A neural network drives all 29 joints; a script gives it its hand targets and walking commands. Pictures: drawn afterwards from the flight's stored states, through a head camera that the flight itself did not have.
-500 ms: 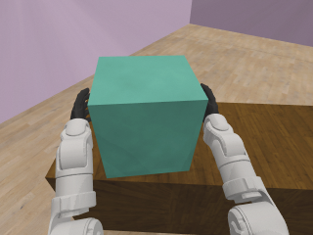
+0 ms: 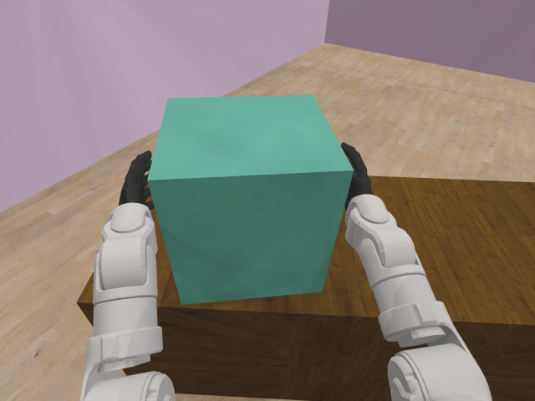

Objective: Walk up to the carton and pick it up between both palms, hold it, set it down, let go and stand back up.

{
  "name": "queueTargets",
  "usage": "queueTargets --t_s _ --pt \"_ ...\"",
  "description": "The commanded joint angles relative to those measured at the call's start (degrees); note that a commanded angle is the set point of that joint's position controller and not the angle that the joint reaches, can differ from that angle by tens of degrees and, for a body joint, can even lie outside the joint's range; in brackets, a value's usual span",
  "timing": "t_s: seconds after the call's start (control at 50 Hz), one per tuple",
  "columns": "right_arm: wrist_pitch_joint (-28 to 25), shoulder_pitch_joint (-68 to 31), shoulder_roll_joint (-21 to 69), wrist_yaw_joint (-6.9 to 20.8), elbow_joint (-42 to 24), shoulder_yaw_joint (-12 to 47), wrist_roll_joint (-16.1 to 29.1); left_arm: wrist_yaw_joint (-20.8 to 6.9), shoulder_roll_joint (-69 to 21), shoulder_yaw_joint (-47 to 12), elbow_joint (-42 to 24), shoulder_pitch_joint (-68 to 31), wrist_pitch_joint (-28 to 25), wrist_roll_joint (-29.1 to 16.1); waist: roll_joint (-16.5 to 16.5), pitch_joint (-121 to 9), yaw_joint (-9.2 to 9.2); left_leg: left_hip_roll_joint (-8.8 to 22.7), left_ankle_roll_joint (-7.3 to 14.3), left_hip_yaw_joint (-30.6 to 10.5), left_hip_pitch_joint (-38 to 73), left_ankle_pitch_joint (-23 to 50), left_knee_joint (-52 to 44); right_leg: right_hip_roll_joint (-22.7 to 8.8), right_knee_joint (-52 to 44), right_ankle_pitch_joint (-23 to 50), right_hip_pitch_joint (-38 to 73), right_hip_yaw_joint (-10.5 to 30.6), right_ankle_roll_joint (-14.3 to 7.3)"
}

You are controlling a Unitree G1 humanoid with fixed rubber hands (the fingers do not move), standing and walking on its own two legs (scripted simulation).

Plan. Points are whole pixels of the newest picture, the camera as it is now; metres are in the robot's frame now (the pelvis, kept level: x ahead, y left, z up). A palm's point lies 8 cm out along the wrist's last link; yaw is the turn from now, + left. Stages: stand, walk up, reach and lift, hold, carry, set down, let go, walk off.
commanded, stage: hold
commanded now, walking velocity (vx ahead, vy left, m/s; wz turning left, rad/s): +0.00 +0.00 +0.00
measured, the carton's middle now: (248, 198) +0.40 +0.01 +0.14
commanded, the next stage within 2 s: set down in 0.30 s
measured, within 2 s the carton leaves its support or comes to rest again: neither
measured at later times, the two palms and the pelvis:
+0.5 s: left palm (142, 200) +0.36 +0.16 +0.17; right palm (358, 192) +0.37 -0.16 +0.17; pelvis +0.00 +0.00 +0.00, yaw +0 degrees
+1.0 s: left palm (148, 220) +0.38 +0.17 +0.12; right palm (343, 208) +0.39 -0.15 +0.11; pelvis +0.02 +0.00 +0.00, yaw +1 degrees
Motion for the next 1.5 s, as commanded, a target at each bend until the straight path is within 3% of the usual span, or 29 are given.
queueTargets --t_s 0.0,0.02,0.08,0.2,0.28,0.3,0.34,0.38,0.5,0.56,0.58,0.72,0.78,0.88,1.0,1.1,1.18,1.22,1.28,1.38,1.44,1.48 --pt "-4.6 -44.5 36.0 5.9 -18.2 23.7 5.0 -9.1 -32.2 -31.2 -8.6 -44.9 -4.9 -9.6 3.7 -22.9 -0.62 -1.1 -2.6 -0.2 -8.0 12.7 -3.9 0.0 2.1 6.7 20.9 4.2 2.8" --pt "-4.8 -45.6 36.1 6.0 -18.6 24.4 4.9 -9.3 -32.4 -30.6 -7.8 -44.7 -4.8 -9.7 2.8 -23.3 0.21 -1.1 -2.1 -0.2 -8.4 12.1 -4.2 0.0 2.1 6.1 21.5 4.1 2.9" --pt "-5.5 -46.5 36.2 6.0 -20.4 24.6 5.5 -8.8 -33.6 -32.2 -10.2 -45.4 -5.4 -10.7 3.1 -26.5 -0.63 -0.7 -2.6 -0.3 -6.6 16.6 -2.9 0.7 2.8 9.1 21.3 3.7 2.6" --pt "-4.9 -44.6 36.1 6.3 -16.8 24.1 4.9 -8.6 -32.9 -31.1 -8.4 -45.5 -5.4 -9.6 3.0 -24.3 -0.3 -0.9 -2.3 -0.1 -7.7 13.7 -4.0 0.3 2.4 7.4 21.2 4.0 2.8" --pt "-5.2 -46.8 36.0 6.3 -18.4 24.7 5.5 -8.7 -32.4 -29.9 -7.7 -45.3 -5.1 -9.8 2.3 -24.9 0.46 -0.8 -2.0 -0.1 -7.7 14.0 -3.7 0.4 2.5 7.2 21.5 3.9 3.0" --pt "-5.9 -47.5 36.2 6.5 -18.1 23.9 4.8 -8.7 -33.7 -32.5 -9.7 -46.1 -5.3 -9.9 4.3 -26.1 -0.14 -0.3 -2.8 0.7 -6.2 14.4 -3.7 0.7 3.1 8.6 22.0 3.1 2.6" --pt "-7.8 -48.2 35.5 7.1 -18.8 22.5 3.2 -8.6 -34.7 -32.7 -9.2 -46.9 -6.2 -10.0 5.2 -25.8 -0.74 0.0 -3.3 0.7 -5.9 15.3 -3.5 0.7 3.0 7.8 21.7 2.3 2.3" --pt "-8.9 -47.6 35.3 7.2 -15.9 21.4 1.0 -9.1 -33.6 -30.8 -6.1 -46.6 -7.3 -8.9 2.7 -24.2 -0.63 -0.3 -2.5 1.1 -7.4 12.2 -4.0 0.1 2.8 6.8 22.2 2.3 2.7" --pt "-17.2 -43.7 33.6 8.3 -10.5 17.2 -4.5 -10.7 -31.5 -23.2 2.3 -41.2 -13.3 -3.7 1.6 -20.2 1.26 -0.5 -1.5 2.2 -10.5 7.8 -6.2 -1.1 2.6 6.5 24.8 1.7 3.3" --pt "-21.5 -42.1 32.1 8.9 -9.2 15.8 -7.1 -11.1 -31.2 -22.8 4.1 -39.1 -16.2 -2.6 2.1 -20.2 1.69 -0.4 -1.7 2.9 -10.6 8.5 -6.4 -1.2 2.5 6.1 25.7 1.0 3.4" --pt "-22.8 -42.6 32.1 8.9 -9.2 16.0 -8.1 -10.9 -30.9 -22.6 5.6 -38.9 -17.3 -2.9 0.7 -20.9 1.96 -0.4 -1.4 2.9 -10.5 8.3 -6.5 -1.3 2.6 6.4 25.8 0.8 3.4" --pt "-28.5 -42.1 32.4 8.6 -11.3 19.9 -8.1 -8.7 -32.8 -28.6 2.9 -38.5 -22.7 -5.4 0.9 -27.8 2.06 -0.5 -2.8 2.7 -8.9 18.3 -3.6 -1.0 4.1 17.1 28.4 0.7 3.4" --pt "-28.6 -41.6 32.9 8.1 -11.8 21.0 -7.2 -7.5 -33.6 -30.6 2.4 -38.8 -23.5 -6.5 1.4 -28.3 1.51 -0.5 -3.1 1.6 -8.5 19.7 -2.6 -1.1 4.7 19.7 27.4 1.2 3.3" --pt "-29.0 -41.2 33.2 8.6 -10.1 19.8 -7.2 -5.9 -35.7 -34.2 1.1 -41.9 -25.7 -8.8 4.0 -33.2 0.9 0.1 -4.5 0.8 -5.7 22.2 -1.6 -0.6 4.3 16.6 23.4 0.8 2.4" --pt "-28.3 -39.8 32.1 9.3 -4.0 17.5 -8.1 -5.5 -36.0 -30.1 8.8 -39.9 -26.8 -6.3 3.6 -26.8 1.39 0.5 -5.1 0.5 -6.5 21.6 -2.2 -0.5 3.3 14.5 21.4 0.9 2.0" --pt "-29.4 -39.4 33.4 9.9 -2.3 17.1 -8.7 -5.3 -36.5 -29.3 9.2 -41.6 -29.1 -5.9 3.2 -30.6 1.7 0.3 -5.1 0.7 -5.8 25.1 -1.6 -0.4 3.9 18.4 22.8 1.1 2.2" --pt "-29.6 -38.4 32.4 10.2 2.2 14.4 -10.0 -5.7 -36.2 -26.5 13.7 -40.2 -29.5 -4.0 2.2 -25.2 1.5 0.9 -5.1 1.1 -6.6 23.4 -2.5 -0.4 3.0 16.5 21.5 1.1 2.1" --pt "-30.7 -39.6 32.6 10.3 1.1 14.9 -10.0 -5.3 -37.2 -27.6 12.8 -41.1 -30.5 -4.8 3.2 -29.0 2.0 0.9 -5.5 1.2 -4.9 26.3 -1.6 -0.2 3.4 17.8 21.5 1.0 1.9" --pt "-32.0 -41.2 33.7 10.8 1.3 15.1 -10.7 -4.5 -37.3 -27.2 13.2 -43.8 -33.0 -4.9 2.1 -31.7 2.64 0.6 -5.5 1.2 -5.6 27.9 -1.1 -0.1 3.8 19.9 22.6 0.8 2.2" --pt "-32.6 -41.0 35.2 11.5 5.8 12.7 -12.8 -3.6 -37.1 -25.6 17.0 -46.5 -35.8 -4.5 2.8 -32.2 3.24 1.0 -4.9 1.8 -8.6 24.1 -1.8 -0.6 4.1 19.1 22.5 1.6 1.8" --pt "-32.0 -40.9 35.7 12.2 7.8 9.8 -15.1 -4.2 -37.0 -23.3 20.6 -46.8 -37.1 -5.6 1.6 -31.6 3.31 0.0 -4.3 2.6 -12.6 18.8 -3.9 -1.4 4.1 21.3 26.0 2.6 2.9" --pt "-32.5 -40.5 35.9 12.6 9.1 8.7 -16.3 -4.2 -36.7 -22.3 21.5 -48.0 -38.3 -5.4 2.0 -32.9 3.37 0.1 -4.6 2.8 -12.8 19.4 -4.0 -1.4 4.4 22.1 27.0 2.6 2.7"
